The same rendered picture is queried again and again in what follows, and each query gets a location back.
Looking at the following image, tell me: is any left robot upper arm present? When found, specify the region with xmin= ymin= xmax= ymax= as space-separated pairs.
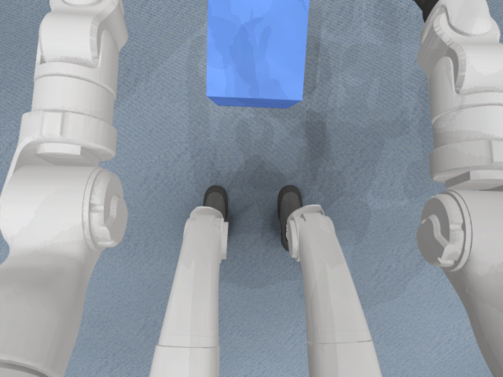
xmin=0 ymin=165 xmax=128 ymax=377

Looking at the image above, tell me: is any robot left forearm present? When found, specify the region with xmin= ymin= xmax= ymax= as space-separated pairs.
xmin=0 ymin=0 xmax=128 ymax=241

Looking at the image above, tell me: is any right robot upper arm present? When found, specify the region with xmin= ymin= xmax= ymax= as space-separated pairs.
xmin=417 ymin=190 xmax=503 ymax=377

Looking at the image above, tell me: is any robot thigh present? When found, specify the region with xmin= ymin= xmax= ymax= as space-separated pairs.
xmin=149 ymin=214 xmax=229 ymax=377
xmin=288 ymin=213 xmax=382 ymax=377

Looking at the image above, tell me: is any robot right hand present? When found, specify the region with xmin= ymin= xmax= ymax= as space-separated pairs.
xmin=413 ymin=0 xmax=439 ymax=22

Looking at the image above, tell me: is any robot left thigh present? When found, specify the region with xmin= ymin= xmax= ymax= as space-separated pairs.
xmin=149 ymin=214 xmax=229 ymax=377

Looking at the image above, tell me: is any carton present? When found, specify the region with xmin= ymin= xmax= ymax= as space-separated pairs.
xmin=207 ymin=0 xmax=310 ymax=108

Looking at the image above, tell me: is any robot right thigh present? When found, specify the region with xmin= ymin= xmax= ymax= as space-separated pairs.
xmin=288 ymin=213 xmax=382 ymax=377

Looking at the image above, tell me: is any robot right forearm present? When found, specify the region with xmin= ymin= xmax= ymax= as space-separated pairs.
xmin=417 ymin=0 xmax=503 ymax=192

